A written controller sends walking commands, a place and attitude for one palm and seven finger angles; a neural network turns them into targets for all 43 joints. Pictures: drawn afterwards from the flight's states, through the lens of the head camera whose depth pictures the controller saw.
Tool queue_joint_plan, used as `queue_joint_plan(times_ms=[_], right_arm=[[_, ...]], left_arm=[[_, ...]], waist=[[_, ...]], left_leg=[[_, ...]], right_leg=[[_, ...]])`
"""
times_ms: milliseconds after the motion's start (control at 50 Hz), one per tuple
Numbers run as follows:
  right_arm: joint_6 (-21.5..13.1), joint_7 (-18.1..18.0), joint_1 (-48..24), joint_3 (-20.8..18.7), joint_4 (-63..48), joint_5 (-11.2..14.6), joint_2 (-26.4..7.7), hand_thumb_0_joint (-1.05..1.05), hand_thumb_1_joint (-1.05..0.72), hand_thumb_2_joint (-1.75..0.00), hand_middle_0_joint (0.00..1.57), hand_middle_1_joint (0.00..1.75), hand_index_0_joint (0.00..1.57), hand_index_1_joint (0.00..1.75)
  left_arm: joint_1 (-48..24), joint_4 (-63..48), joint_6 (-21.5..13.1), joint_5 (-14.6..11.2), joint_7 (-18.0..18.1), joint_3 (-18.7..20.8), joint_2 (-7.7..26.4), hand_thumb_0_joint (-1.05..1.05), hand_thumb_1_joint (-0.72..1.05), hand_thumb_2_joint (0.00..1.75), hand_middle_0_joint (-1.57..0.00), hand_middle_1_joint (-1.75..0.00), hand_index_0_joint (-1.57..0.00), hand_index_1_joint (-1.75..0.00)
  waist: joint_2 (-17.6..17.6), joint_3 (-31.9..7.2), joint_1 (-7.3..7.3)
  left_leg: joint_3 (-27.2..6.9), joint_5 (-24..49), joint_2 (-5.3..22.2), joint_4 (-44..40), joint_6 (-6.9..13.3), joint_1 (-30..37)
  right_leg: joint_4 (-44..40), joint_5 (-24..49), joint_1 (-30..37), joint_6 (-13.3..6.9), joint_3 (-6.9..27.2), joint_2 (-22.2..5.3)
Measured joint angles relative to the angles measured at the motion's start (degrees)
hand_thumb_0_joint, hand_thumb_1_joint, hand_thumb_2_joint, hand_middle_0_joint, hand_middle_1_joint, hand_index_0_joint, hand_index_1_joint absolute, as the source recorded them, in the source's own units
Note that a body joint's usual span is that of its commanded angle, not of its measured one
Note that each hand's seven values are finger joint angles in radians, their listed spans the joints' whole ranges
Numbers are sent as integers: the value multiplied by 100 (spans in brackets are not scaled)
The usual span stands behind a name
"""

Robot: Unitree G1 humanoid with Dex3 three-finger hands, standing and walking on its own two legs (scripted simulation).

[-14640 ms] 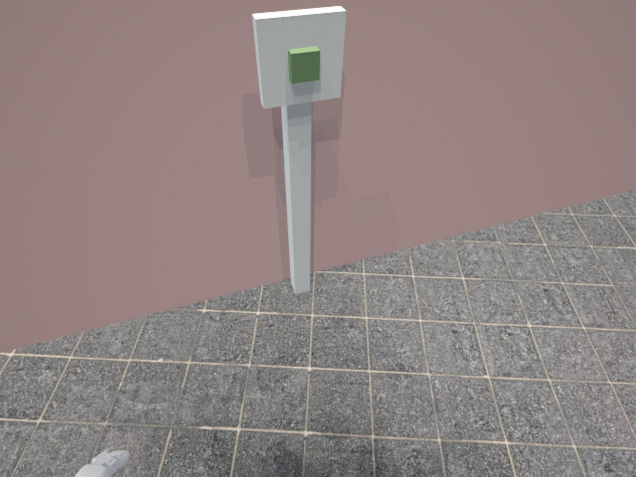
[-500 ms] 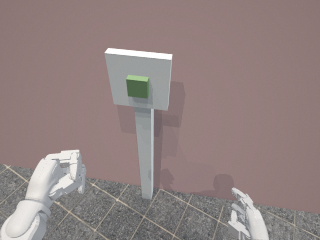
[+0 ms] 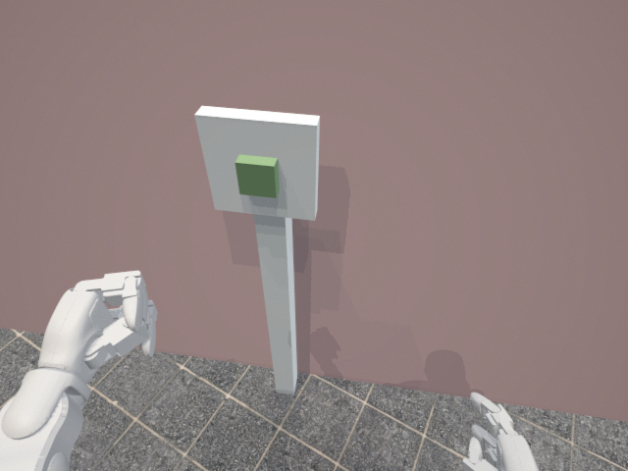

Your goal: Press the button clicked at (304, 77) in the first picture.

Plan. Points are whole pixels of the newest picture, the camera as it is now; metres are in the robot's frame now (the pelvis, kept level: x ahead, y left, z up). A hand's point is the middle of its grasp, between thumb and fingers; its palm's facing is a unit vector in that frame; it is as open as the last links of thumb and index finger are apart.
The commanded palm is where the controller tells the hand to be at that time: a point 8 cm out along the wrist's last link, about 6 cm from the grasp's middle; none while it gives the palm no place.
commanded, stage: raise the hand and make a fist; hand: left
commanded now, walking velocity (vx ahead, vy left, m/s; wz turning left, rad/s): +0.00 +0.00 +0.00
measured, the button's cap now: (258, 175) +0.51 +0.13 +0.13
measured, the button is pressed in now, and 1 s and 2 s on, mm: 0 0 0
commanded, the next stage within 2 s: aim a knuckle at the button in 0.10 s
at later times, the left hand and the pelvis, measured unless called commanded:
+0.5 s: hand (194, 302) +0.27 +0.17 +0.11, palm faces -0.02 -1.00 -0.06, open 3.1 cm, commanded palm +0.25 +0.22 +0.12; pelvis +0.02 -0.04 +0.00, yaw +0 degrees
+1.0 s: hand (224, 265) +0.34 +0.15 +0.11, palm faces -0.05 -1.00 -0.02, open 3.1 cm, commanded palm +0.32 +0.20 +0.11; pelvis +0.03 -0.02 +0.00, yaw -1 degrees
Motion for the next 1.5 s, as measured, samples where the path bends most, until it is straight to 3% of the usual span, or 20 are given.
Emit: queue_joint_plan(times_ms=[260, 380, 740, 940, 1120, 1280, 1400, 1500], right_arm=[[-132, -54, -109, -47, 90, 25, -27, 1, -90, -90, 21, 30, 20, 30], [-127, -76, -148, -60, 179, 39, -54, 1, -90, -90, 21, 30, 20, 30], [140, -17, -37, -186, 146, 55, -126, 1, -90, -90, 21, 30, 20, 30], [294, 49, -79, -190, 92, 15, -29, 1, -90, -90, 21, 30, 20, 30], [579, 86, -174, -111, 111, 2, 58, 1, -90, -90, 21, 30, 20, 30], [726, 164, -43, -142, 208, -30, 52, 1, -90, -90, 21, 30, 20, 30], [962, 212, 48, -137, 227, -42, 59, 1, -90, -90, 21, 30, 20, 30], [1007, 259, 209, -230, 224, -67, 17, 1, -91, -90, 21, 30, 20, 30]], left_arm=[[-30, 298, -153, -66, -167, -44, 1, 2, 90, 89, -130, -150, -130, -150], [-425, 715, -311, -90, -184, 12, -9, 2, 90, 89, -130, -150, -130, -150], [-1230, 1603, -435, 37, -138, -56, -99, 2, 90, 89, -130, -150, -130, -150], [-1520, 1660, -552, 218, 222, -372, -291, 2, 90, 89, -130, -150, -130, -150], [-2367, 2478, -440, 437, 540, -585, -332, 2, 90, 89, -130, -150, -130, -150], [-3015, 2990, -712, 583, 828, -853, -520, 2, 90, 90, -130, -150, -130, -150], [-3518, 3778, -660, 712, 1012, -755, -481, 2, 90, 89, -130, -150, -130, -150], [-3621, 3872, -946, 755, 1143, -696, -460, 2, 90, 89, -130, -150, -130, -150]], waist=[[137, -6, 7], [147, -13, 8], [36, -128, -126], [13, -104, -147], [-15, -32, -219], [-10, -57, -285], [-75, -67, -407], [-47, -35, -437]], left_leg=[[-107, -44, 128, 18, -183, 25], [-148, -103, 163, 84, -251, -36], [10, -264, 152, 112, -252, -200], [72, -296, 92, 143, -161, -256], [78, -266, 53, 216, -97, -413], [106, -270, 27, 281, -53, -521], [158, -262, 58, 309, -51, -620], [192, -278, 90, 346, -60, -675]], right_leg=[[4, -68, 39, -176, -87, 142], [85, -152, -23, -235, -121, 178], [250, -329, -297, -214, 42, 150], [271, -335, -356, -141, 99, 84], [332, -300, -501, -85, 97, 40], [403, -299, -614, -42, 120, 8], [453, -282, -745, -45, 173, 31], [481, -275, -812, -56, 209, 59]])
